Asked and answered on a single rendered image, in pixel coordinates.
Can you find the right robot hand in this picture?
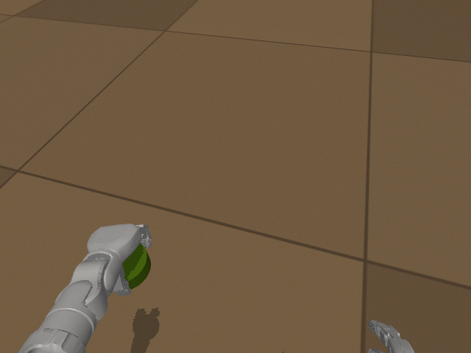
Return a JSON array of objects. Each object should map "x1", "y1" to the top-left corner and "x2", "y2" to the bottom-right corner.
[{"x1": 367, "y1": 320, "x2": 415, "y2": 353}]

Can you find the tin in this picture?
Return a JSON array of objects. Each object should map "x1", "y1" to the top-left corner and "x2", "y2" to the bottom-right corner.
[{"x1": 122, "y1": 243, "x2": 151, "y2": 290}]

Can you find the left robot hand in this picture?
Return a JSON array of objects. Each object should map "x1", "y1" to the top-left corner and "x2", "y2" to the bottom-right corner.
[{"x1": 87, "y1": 224, "x2": 152, "y2": 296}]

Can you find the left robot arm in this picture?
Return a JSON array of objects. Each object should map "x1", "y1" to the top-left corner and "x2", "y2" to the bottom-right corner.
[{"x1": 18, "y1": 249, "x2": 122, "y2": 353}]

